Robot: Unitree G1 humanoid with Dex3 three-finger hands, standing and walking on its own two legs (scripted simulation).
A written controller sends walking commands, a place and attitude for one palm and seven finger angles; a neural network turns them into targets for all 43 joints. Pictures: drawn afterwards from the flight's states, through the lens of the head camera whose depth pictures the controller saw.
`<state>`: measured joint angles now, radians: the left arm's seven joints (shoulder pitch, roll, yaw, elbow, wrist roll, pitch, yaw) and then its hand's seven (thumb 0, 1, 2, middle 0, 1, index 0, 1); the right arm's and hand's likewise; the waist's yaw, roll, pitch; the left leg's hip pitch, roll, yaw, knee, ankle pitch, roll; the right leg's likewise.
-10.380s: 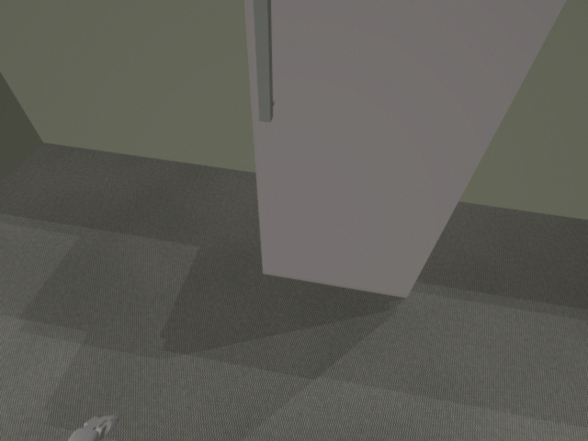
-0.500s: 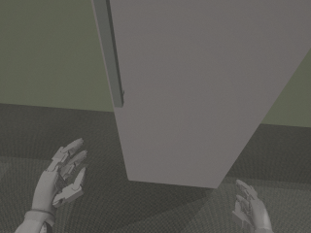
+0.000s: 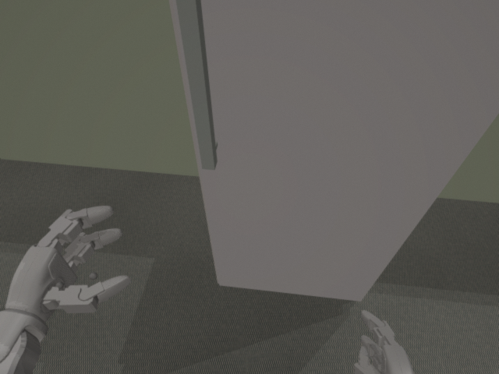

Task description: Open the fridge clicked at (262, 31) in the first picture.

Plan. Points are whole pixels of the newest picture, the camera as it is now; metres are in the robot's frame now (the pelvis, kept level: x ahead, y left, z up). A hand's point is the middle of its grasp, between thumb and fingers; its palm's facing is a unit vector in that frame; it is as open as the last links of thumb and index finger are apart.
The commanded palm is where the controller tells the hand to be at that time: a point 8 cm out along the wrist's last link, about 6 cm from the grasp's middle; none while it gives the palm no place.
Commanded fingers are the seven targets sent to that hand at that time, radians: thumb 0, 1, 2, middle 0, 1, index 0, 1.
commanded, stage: raise the hand to about handle height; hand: left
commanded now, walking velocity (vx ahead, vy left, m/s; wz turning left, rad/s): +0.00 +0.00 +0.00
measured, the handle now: (203, 86) +0.51 +0.10 +0.22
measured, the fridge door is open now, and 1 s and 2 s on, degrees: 0 0 0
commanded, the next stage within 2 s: move the hooked fingers beside the handle in 1.28 s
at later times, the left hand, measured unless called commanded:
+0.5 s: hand (25, 220) +0.25 +0.28 +0.18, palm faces +0.03 -0.99 -0.11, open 13.7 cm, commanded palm +0.22 +0.32 +0.20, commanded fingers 0.00 -0.50 0.30 -0.30 -1.20 -0.30 -1.20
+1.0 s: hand (35, 176) +0.29 +0.27 +0.22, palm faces -0.04 -0.99 -0.12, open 14.0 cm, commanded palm +0.25 +0.31 +0.25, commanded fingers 0.00 -0.50 0.30 -0.30 -1.20 -0.30 -1.20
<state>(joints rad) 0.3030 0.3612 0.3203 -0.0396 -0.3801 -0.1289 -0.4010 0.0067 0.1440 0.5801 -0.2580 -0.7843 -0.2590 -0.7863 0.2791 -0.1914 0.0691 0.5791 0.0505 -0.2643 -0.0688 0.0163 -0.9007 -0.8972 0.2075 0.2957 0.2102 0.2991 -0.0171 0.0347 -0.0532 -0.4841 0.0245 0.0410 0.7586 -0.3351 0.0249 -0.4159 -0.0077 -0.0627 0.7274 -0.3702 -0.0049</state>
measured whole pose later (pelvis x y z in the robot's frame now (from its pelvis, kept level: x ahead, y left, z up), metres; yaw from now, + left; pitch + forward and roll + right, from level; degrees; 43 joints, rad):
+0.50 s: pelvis +0.01 +0.01 +0.02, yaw +2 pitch -2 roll -1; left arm 0.00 0.46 0.42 0.03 -0.35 0.10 -0.47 -0.01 -0.42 0.34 -0.29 -1.15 -0.30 -1.15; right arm 0.20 -0.26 0.09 0.59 0.08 -0.28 -0.09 0.01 -0.90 -0.90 0.20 0.30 0.21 0.30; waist 0.06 0.04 -0.02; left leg -0.27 0.00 0.02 0.56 -0.26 0.04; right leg -0.18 -0.02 -0.08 0.51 -0.29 0.01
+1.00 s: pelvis +0.02 -0.01 +0.03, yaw +1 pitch -2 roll +0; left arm -0.15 0.54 0.49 0.12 -0.36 0.21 -0.57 -0.01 -0.50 0.31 -0.30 -1.20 -0.30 -1.20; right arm 0.21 -0.30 0.08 0.60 0.09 -0.21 -0.08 0.02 -0.90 -0.90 0.20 0.30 0.21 0.30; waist 0.04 0.06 -0.02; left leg -0.23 0.01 0.03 0.50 -0.24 0.01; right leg -0.16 -0.01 -0.08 0.47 -0.28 -0.01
